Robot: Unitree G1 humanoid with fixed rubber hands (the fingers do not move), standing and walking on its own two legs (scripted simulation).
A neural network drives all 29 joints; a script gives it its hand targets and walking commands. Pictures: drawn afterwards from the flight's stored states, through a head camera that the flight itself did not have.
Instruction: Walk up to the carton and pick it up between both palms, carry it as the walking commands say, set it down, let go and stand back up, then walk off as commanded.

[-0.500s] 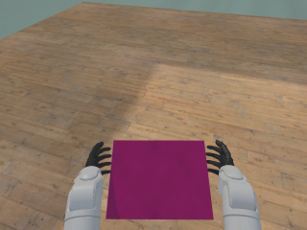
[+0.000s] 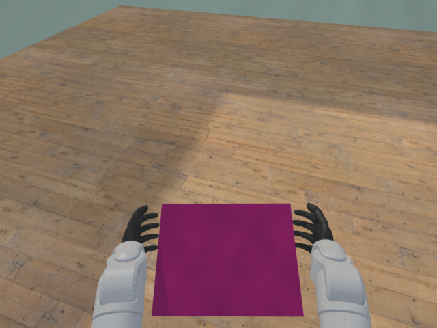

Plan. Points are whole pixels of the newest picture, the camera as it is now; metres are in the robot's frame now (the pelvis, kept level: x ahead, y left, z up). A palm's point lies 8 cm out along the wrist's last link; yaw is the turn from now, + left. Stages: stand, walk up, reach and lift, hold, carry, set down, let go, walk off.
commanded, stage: carry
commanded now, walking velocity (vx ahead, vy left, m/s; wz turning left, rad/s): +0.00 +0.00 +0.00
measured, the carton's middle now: (225, 259) +0.29 +0.00 -0.07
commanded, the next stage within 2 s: none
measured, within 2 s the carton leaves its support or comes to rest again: neither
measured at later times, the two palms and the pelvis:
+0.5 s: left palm (130, 248) +0.26 +0.17 +0.04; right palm (319, 247) +0.26 -0.17 +0.04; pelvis +0.00 +0.00 +0.00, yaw +0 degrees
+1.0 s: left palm (118, 199) +0.35 +0.21 +0.07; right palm (291, 207) +0.33 -0.13 +0.07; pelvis +0.08 +0.05 +0.01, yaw -1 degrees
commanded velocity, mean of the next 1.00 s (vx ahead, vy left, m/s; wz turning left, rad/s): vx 0.25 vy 0.10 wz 0.00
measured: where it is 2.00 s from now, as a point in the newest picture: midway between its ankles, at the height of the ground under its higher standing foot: (180, 266)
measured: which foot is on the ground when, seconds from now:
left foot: down 0.00-1.00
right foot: down 0.00-0.82, up 0.84-1.00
